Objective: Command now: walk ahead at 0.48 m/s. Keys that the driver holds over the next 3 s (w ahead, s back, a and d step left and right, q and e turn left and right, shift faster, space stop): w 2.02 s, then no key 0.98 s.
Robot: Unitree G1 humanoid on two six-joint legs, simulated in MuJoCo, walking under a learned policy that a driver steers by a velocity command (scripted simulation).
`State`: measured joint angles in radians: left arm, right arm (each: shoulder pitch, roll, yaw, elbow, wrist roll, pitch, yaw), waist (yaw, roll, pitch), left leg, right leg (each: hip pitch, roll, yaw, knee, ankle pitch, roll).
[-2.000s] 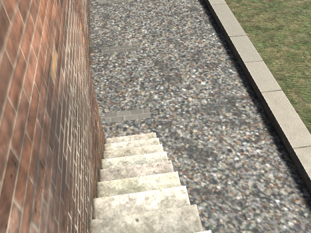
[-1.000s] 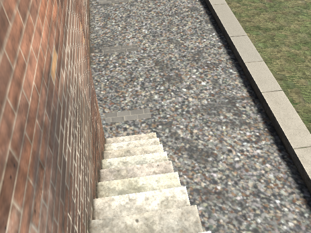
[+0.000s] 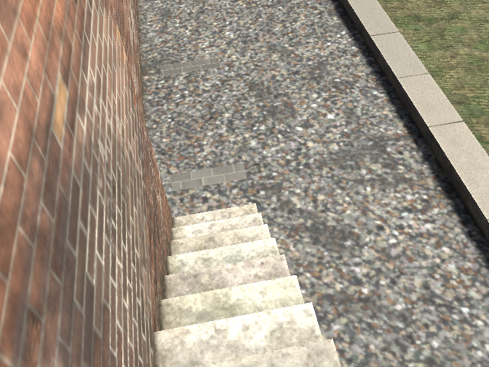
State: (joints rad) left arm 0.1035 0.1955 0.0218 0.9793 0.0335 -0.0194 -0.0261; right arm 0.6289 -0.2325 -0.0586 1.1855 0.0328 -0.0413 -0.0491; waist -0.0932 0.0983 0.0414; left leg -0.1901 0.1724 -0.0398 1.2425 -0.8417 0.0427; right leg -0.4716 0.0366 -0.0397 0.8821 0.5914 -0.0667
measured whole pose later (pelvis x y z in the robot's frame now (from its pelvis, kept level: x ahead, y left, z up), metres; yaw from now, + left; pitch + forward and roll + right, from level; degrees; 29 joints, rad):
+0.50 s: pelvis +0.22 +0.06 -0.18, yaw -1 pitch -2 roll +3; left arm 0.09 0.29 0.00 1.00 0.04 -0.05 -0.02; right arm 0.51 -0.14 -0.03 1.10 0.05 -0.14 -0.11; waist 0.01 -0.10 0.03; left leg -0.39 -0.05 0.13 1.17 -0.69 0.06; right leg -0.59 0.05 0.04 0.94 0.26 -0.02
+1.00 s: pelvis +0.48 +0.10 -0.41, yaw -3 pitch -3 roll -2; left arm 0.40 0.16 0.00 1.17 0.03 -0.03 0.01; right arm 0.33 -0.19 -0.04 0.98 0.00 -0.09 -0.02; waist 0.05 -0.01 0.01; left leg -0.19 0.07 0.01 0.40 0.41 -0.02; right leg -0.25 0.15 0.04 1.42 -0.81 -0.12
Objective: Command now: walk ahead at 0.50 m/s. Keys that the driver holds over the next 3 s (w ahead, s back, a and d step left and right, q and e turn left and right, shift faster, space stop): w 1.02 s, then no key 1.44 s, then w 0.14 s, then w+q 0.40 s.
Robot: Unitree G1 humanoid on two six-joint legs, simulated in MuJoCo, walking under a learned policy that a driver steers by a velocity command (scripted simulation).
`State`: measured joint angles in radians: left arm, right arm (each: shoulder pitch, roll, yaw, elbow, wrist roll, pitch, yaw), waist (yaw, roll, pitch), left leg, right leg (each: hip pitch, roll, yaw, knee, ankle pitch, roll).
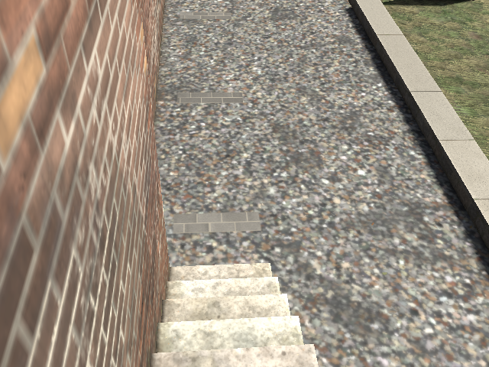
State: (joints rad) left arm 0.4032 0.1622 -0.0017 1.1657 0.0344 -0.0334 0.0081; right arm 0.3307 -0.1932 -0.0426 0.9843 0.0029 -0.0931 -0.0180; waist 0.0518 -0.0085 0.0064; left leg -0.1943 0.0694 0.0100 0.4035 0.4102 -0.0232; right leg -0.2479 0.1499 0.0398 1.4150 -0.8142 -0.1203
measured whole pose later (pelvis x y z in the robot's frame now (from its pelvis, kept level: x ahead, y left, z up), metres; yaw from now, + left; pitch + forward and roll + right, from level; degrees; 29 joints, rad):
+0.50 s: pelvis +0.15 -0.06 -0.14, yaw +2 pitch -2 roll -1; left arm 0.44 0.20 -0.01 1.11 0.04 -0.07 -0.01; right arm 0.23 -0.26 -0.10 0.94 0.01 -0.01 -0.05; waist 0.02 0.02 -0.02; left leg -0.71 -0.06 -0.13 1.23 -0.09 0.00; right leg -0.44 0.01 -0.04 1.08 -0.60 -0.04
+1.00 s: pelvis +0.34 -0.02 -0.30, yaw +2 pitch -3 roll -2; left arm 0.16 0.19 0.01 0.97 0.04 0.06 0.00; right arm 0.63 -0.14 0.02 1.09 0.05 -0.06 -0.07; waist -0.05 -0.02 -0.03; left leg -0.28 -0.02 0.02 0.88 -0.55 0.07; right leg -0.76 0.01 0.10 1.22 0.04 0.01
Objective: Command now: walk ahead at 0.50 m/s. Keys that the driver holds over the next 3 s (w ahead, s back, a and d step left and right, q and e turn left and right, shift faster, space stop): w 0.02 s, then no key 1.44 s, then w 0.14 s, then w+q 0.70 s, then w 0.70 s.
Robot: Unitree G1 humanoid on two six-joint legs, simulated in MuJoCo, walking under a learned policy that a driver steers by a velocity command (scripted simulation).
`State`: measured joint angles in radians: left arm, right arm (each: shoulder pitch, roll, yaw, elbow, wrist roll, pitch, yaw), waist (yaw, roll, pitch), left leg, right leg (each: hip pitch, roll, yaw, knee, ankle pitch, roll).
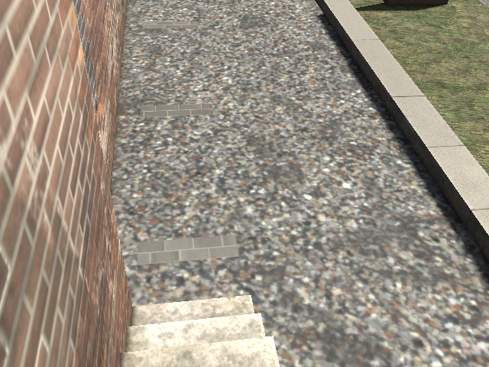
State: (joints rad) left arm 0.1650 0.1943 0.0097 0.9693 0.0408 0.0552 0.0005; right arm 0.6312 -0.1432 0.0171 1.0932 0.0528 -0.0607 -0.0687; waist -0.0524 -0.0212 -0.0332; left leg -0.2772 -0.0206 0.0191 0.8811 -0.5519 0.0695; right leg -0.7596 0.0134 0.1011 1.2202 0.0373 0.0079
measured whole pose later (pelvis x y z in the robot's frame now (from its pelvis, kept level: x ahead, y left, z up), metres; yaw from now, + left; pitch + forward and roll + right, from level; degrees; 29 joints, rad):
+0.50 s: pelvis +0.15 -0.06 -0.16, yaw -1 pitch -1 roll +1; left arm 0.36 0.19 -0.02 0.98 0.03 -0.07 -0.01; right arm 0.23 -0.25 -0.07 0.93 0.00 0.08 -0.06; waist 0.03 0.03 0.00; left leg -0.87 -0.10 -0.09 1.75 -0.34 -0.04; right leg -0.37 -0.05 -0.03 0.59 -0.20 -0.02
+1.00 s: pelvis +0.19 -0.02 -0.15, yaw -3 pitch -3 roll +0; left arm 0.30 0.21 -0.02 0.93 0.02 0.04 -0.05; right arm 0.41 -0.20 0.01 1.01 0.04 -0.05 0.04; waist 0.01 -0.03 0.02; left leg -0.17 -0.02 0.03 0.45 -0.23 0.02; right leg -0.21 -0.08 0.01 0.43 -0.17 0.07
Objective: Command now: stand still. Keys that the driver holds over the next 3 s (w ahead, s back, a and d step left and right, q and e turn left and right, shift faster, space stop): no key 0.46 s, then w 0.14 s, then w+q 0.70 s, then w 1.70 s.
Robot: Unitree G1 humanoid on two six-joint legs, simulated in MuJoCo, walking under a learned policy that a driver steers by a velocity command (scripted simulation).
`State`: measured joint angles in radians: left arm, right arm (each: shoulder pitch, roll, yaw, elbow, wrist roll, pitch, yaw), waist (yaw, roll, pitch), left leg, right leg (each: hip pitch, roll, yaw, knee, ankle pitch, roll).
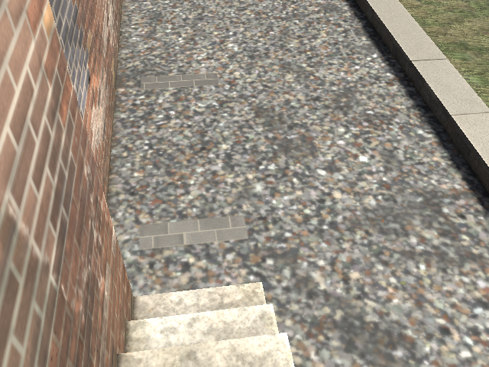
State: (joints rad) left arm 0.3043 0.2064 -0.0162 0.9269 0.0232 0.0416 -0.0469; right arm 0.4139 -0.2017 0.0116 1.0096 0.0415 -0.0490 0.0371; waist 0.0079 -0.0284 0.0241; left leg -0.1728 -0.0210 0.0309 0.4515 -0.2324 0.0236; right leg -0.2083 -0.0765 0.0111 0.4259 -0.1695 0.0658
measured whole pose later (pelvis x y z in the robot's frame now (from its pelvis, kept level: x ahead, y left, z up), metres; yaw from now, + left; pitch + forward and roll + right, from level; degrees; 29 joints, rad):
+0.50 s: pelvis +0.03 -0.03 +0.00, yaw +0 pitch -2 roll +0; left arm 0.26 0.18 -0.01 0.89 0.03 0.03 0.01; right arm 0.27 -0.21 -0.03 1.02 0.03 0.00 0.00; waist 0.01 -0.01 0.03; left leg -0.15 0.02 0.02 0.46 -0.28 -0.02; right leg -0.20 -0.04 0.00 0.46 -0.23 0.03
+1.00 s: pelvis +0.12 +0.00 -0.04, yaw +9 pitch +0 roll -2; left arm 0.36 0.25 0.00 0.85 0.05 -0.10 -0.01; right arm 0.31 -0.28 -0.09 0.96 0.03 0.03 -0.02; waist 0.03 0.01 -0.05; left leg -0.29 -0.04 -0.11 0.93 -0.56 0.06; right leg -0.23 -0.02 -0.06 0.79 -0.55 0.02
